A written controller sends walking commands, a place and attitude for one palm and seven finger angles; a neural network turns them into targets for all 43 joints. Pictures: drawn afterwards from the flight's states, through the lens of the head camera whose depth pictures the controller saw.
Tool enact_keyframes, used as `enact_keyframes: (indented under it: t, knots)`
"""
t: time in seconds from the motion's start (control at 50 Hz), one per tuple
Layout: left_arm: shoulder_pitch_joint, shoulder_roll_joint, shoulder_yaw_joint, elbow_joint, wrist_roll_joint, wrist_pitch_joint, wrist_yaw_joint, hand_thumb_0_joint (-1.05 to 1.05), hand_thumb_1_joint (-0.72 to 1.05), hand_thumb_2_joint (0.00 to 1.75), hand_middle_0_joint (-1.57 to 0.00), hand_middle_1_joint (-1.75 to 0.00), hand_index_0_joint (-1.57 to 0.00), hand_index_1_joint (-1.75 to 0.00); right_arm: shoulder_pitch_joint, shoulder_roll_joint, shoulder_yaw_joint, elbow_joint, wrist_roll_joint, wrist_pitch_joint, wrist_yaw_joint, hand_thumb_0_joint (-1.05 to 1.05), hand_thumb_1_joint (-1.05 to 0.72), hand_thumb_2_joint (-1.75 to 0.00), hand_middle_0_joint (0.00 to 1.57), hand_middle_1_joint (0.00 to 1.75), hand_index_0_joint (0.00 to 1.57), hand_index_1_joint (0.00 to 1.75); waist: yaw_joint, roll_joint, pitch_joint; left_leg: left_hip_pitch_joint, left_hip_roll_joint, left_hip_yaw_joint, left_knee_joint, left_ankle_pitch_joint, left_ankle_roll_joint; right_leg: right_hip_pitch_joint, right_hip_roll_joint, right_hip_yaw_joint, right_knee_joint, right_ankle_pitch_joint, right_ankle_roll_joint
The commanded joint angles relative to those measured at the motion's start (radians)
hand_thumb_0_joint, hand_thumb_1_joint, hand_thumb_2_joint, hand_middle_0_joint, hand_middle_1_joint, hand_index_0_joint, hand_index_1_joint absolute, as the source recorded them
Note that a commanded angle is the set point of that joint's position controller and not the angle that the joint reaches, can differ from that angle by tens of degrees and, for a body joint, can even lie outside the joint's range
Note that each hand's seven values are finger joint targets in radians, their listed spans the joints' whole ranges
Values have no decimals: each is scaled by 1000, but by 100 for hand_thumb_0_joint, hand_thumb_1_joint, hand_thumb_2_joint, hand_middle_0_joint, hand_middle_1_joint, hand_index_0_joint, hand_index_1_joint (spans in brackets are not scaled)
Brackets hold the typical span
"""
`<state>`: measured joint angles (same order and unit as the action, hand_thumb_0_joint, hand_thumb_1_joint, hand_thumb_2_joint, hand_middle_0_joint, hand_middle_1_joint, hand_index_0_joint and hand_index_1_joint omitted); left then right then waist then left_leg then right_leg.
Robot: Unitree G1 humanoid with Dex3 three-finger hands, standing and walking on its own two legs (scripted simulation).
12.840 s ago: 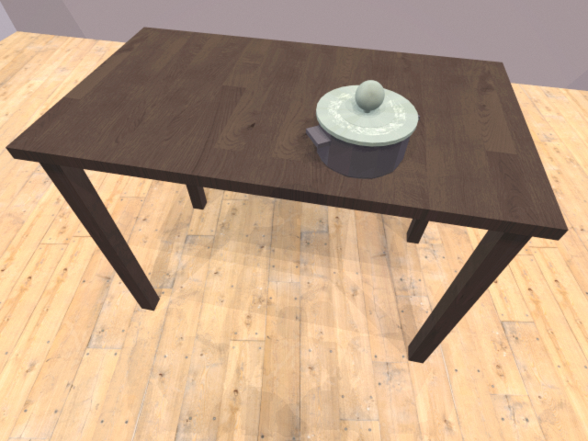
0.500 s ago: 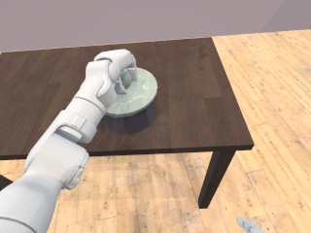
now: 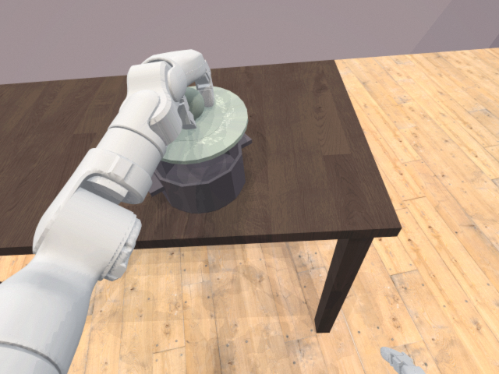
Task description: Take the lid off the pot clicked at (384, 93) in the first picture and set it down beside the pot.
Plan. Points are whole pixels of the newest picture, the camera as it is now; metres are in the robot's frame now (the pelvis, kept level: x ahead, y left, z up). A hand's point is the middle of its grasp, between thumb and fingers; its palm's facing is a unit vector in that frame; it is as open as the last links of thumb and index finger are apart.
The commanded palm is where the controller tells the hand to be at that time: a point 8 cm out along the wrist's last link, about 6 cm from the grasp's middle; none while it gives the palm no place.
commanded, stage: lift the lid straight up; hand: left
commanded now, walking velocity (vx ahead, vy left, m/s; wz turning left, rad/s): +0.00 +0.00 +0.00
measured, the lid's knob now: (188, 104) +0.49 +0.09 +0.19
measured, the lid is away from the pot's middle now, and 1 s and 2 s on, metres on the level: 0.01 0.01 0.10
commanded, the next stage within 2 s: move the lid sideways beside the pot in 1.06 s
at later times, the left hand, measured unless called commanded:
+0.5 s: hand (172, 82) +0.48 +0.10 +0.24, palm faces -0.24 -0.07 -0.97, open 7.7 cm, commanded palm +0.46 +0.11 +0.32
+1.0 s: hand (163, 57) +0.47 +0.10 +0.28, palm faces -0.18 -0.09 -0.98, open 7.7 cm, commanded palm +0.46 +0.11 +0.35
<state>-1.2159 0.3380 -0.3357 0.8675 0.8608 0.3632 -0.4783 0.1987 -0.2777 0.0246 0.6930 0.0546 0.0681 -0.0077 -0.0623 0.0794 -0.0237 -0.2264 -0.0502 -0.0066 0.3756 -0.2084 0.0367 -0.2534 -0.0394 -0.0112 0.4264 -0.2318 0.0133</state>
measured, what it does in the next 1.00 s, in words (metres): stands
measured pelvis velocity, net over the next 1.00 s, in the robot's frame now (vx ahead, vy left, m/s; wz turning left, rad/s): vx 0.00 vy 0.01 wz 0.01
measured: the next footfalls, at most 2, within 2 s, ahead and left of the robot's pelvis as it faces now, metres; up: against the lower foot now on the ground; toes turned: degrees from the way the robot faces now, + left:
none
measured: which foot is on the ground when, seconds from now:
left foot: down 0.00-1.00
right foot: down 0.00-1.00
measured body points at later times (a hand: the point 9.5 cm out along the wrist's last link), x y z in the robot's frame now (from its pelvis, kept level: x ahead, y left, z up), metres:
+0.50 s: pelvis +0.00 +0.01 +0.00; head +0.03 -0.03 +0.45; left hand +0.48 +0.10 +0.30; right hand +0.13 -0.24 -0.13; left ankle -0.01 +0.10 -0.74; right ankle -0.01 -0.13 -0.74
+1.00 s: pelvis +0.00 +0.01 +0.00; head +0.03 -0.02 +0.45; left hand +0.48 +0.10 +0.34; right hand +0.14 -0.23 -0.13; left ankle -0.01 +0.10 -0.74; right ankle -0.01 -0.13 -0.74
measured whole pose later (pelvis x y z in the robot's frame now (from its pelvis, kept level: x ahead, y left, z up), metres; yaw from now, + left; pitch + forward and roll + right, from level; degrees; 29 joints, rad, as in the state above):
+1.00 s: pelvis +0.00 +0.01 +0.00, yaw +1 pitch +4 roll +1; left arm -1.40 0.37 -0.34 0.87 0.87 0.41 -0.54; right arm 0.18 -0.28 0.04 0.69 0.06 0.05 0.00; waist -0.04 0.08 -0.04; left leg -0.24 -0.06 -0.01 0.36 -0.20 0.05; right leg -0.26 -0.05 -0.02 0.40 -0.22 0.03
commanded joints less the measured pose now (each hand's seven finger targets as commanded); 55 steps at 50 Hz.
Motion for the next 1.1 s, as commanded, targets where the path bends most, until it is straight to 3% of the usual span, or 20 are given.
enact_keyframes:
  t: [0.0, 0.04, 0.06, 0.14, 0.26, 0.3, 0.34, 0.36, 0.44, 0.48, 0.54, 0.56, 0.64, 0.68, 0.84, 0.86, 0.94, 1.04, 1.06, 1.08]
  knots:
    - [-697, 252, 98, -245, 48, -3, 52, 0, 69, 88, -85, -105, -85, -105, -70, -105, -39, -132, -1, -47, -8, 0, -90, -90, 20, 30, 20, 30, 2, -145, -463, 196, -20, -30, 11, 326, 33, 150, 50, -13, -4, 426, -51]
    - [-654, 246, 102, -219, 32, 3, 49, 0, 69, 88, -85, -105, -85, -105, -66, -114, -42, -134, 0, -45, -8, 0, -90, -90, 20, 30, 20, 30, 6, -139, -438, 179, -20, -27, 8, 309, 36, 143, 51, -17, -14, 405, -53]
    - [-694, 320, 155, -229, 48, 1, 53, 0, 69, 88, -85, -105, -85, -105, -58, -113, -38, -126, -1, -48, -9, 0, -90, -90, 20, 30, 20, 30, 13, -153, -459, 178, -19, -28, 3, 300, 33, 165, 49, -9, -9, 409, -50]
    - [-715, 217, 64, -244, 31, -1, 41, 0, 69, 88, -85, -105, -85, -105, -63, -112, -42, -134, 5, -54, -8, 0, -90, -90, 20, 30, 20, 30, -3, -123, -445, 206, -16, -34, 8, 324, 34, 122, 52, -20, -15, 395, -53]
    - [-765, 306, 137, -281, 48, 2, 40, 0, 69, 88, -85, -105, -85, -105, -53, -110, -40, -128, -3, -68, -4, 0, -90, -90, 20, 30, 20, 30, 11, -120, -509, 232, -13, -46, 15, 392, 27, 156, 52, -13, -3, 441, -53]
    - [-744, 304, 133, -217, 57, 12, 34, 0, 69, 88, -85, -105, -85, -105, -57, -113, -37, -122, 1, -62, -4, 0, -90, -90, 20, 30, 20, 30, 10, -151, -446, 191, -16, -36, 8, 357, 30, 145, 51, -16, -9, 433, -53]
    - [-714, 231, 78, -229, 33, 12, 28, 0, 69, 88, -85, -105, -85, -105, -68, -115, -40, -132, 5, -59, -1, 0, -90, -90, 20, 30, 20, 30, 4, -130, -450, 201, -15, -36, 16, 393, 32, 138, 49, -19, -13, 442, -54]
    - [-734, 299, 132, -229, 53, 14, 32, 0, 69, 88, -85, -105, -85, -105, -60, -113, -38, -125, -1, -58, -3, 0, -90, -90, 20, 30, 20, 30, 13, -149, -466, 198, -13, -35, 10, 373, 29, 152, 49, -14, -10, 434, -52]
    - [-766, 222, 65, -246, 32, 17, 24, 0, 69, 88, -85, -105, -85, -105, -72, -115, -37, -134, 5, -57, -3, 0, -90, -90, 20, 30, 20, 30, -2, -105, -464, 218, -14, -38, 13, 383, 30, 126, 49, -18, -19, 422, -55]
    - [-818, 322, 140, -290, 58, 13, 29, 0, 69, 88, -85, -105, -85, -105, -73, -113, -36, -137, -3, -68, -5, 0, -90, -90, 20, 30, 20, 30, 13, -103, -523, 246, -10, -47, 19, 421, 28, 153, 49, -10, -7, 442, -56]
    - [-749, 258, 96, -189, 37, 30, 17, 0, 69, 88, -85, -105, -85, -105, -63, -120, -36, -126, 5, -57, -4, 0, -90, -90, 20, 30, 20, 30, 3, -144, -446, 194, -14, -35, 11, 384, 29, 134, 48, -21, -21, 428, -54]
    - [-819, 306, 125, -240, 55, 23, 20, 0, 69, 88, -85, -105, -85, -105, -67, -114, -32, -123, 3, -59, -4, 0, -90, -90, 20, 30, 20, 30, 7, -146, -470, 203, -11, -37, 1, 369, 21, 145, 47, -18, -13, 419, -52]
    - [-792, 234, 75, -243, 39, 29, 12, 0, 69, 88, -85, -105, -85, -105, -69, -115, -37, -131, 2, -64, 0, 0, -90, -90, 20, 30, 20, 30, 2, -109, -490, 247, -8, -48, 24, 462, 23, 124, 49, -22, -16, 440, -57]
    - [-821, 323, 138, -215, 64, 34, 12, 0, 69, 88, -85, -105, -85, -105, -68, -117, -31, -124, -1, -60, -2, 0, -90, -90, 20, 30, 20, 30, 11, -149, -468, 200, -14, -37, 7, 385, 24, 147, 49, -16, -17, 429, -55]
    - [-836, 219, 59, -266, 36, 38, -1, 0, 69, 88, -85, -105, -85, -105, -79, -111, -35, -138, 7, -68, 6, 0, -90, -90, 20, 30, 20, 30, 1, -101, -485, 264, -4, -62, 26, 510, 14, 110, 50, -27, -20, 432, -58]
    - [-865, 282, 104, -281, 56, 40, 1, 0, 69, 88, -85, -105, -85, -105, -74, -111, -33, -129, 1, -70, 7, 0, -90, -90, 20, 30, 20, 30, 10, -115, -502, 257, -4, -56, 18, 477, 11, 124, 51, -22, -15, 423, -56]
    - [-782, 229, 80, -162, 33, 52, -3, 0, 69, 88, -85, -105, -85, -105, -75, -124, -30, -120, 8, -49, 4, 0, -90, -90, 20, 30, 20, 30, 5, -153, -409, 180, -9, -36, -2, 352, 19, 103, 46, -33, -28, 369, -58]
    - [-890, 255, 77, -271, 42, 32, 9, 0, 69, 88, -85, -105, -85, -105, -87, -112, -27, -139, 4, -64, -2, 0, -90, -90, 20, 30, 20, 30, 7, -105, -514, 234, -12, -50, 11, 425, 21, 144, 43, -19, -17, 421, -59]
    - [-912, 351, 146, -302, 68, 29, 16, 0, 69, 88, -85, -105, -85, -105, -79, -110, -28, -138, -3, -71, -3, 0, -90, -90, 20, 30, 20, 30, 22, -110, -572, 249, -8, -53, 10, 433, 16, 176, 44, -11, -8, 427, -57]
    - [-901, 355, 147, -265, 77, 32, 10, 0, 69, 88, -85, -105, -85, -105, -86, -110, -26, -138, -4, -70, -4, 0, -90, -90, 20, 30, 20, 30, 20, -129, -544, 229, -14, -47, 15, 428, 24, 180, 46, -8, -10, 449, -60]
